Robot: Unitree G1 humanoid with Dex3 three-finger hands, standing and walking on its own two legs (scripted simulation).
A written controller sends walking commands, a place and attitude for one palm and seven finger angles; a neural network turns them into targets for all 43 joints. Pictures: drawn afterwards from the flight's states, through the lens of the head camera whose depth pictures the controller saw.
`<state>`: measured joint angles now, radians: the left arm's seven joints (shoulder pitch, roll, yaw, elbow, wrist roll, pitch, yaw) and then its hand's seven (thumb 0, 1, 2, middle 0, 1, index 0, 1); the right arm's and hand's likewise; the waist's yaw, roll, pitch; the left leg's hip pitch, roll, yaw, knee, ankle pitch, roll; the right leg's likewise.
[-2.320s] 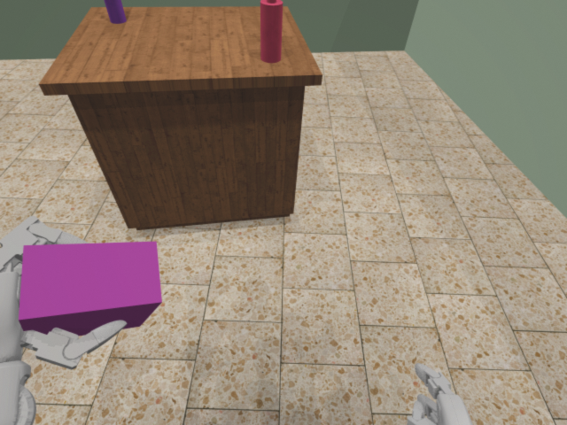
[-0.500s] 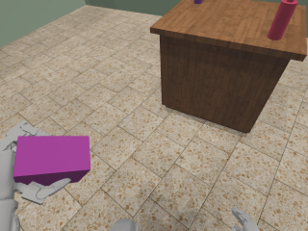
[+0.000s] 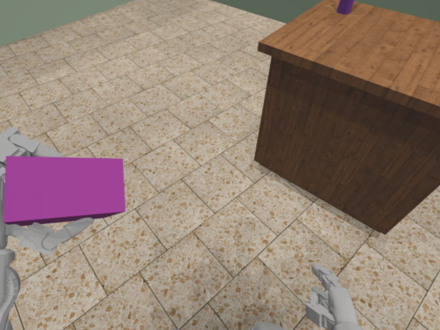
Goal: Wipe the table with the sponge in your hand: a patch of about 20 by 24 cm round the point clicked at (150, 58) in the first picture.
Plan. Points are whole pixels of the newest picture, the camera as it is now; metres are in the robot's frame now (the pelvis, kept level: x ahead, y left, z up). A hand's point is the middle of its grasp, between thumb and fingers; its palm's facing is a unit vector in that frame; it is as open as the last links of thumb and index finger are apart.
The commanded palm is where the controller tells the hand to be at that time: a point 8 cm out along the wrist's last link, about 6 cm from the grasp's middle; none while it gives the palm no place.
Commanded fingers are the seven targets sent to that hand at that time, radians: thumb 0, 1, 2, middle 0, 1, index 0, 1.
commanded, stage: walk to a spot facing it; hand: left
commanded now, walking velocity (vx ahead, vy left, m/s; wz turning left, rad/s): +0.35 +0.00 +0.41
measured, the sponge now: (81, 193) +0.25 +0.19 +0.19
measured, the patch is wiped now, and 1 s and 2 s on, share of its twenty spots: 0.00 0.00 0.00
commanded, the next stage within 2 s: none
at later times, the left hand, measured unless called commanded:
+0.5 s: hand (115, 155) +0.31 +0.16 +0.20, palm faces +0.53 -0.68 -0.50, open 10.5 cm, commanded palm +0.22 +0.21 +0.20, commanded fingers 0.00 0.10 1.30 -1.20 -1.60 -1.20 -1.60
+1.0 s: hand (98, 129) +0.33 +0.18 +0.23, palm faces +0.74 -0.45 -0.51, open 10.5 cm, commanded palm +0.27 +0.20 +0.20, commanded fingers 0.00 0.10 1.30 -1.20 -1.60 -1.20 -1.60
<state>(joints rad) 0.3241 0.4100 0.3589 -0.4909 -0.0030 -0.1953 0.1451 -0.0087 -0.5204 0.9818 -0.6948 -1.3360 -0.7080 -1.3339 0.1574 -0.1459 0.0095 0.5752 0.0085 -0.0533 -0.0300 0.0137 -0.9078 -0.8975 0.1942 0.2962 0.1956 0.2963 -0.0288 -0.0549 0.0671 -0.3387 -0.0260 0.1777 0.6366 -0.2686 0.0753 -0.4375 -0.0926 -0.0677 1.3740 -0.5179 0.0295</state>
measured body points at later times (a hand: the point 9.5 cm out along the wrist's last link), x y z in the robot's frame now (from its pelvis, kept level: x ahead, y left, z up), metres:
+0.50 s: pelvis +0.14 -0.11 +0.02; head +0.19 -0.12 +0.47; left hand +0.27 +0.19 +0.23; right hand +0.37 -0.31 -0.09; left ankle +0.11 +0.03 -0.62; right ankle +0.15 -0.20 -0.72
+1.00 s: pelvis +0.27 -0.12 +0.01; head +0.30 -0.12 +0.46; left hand +0.29 +0.20 +0.25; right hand +0.50 -0.20 -0.09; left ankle +0.23 +0.04 -0.72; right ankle +0.38 -0.22 -0.70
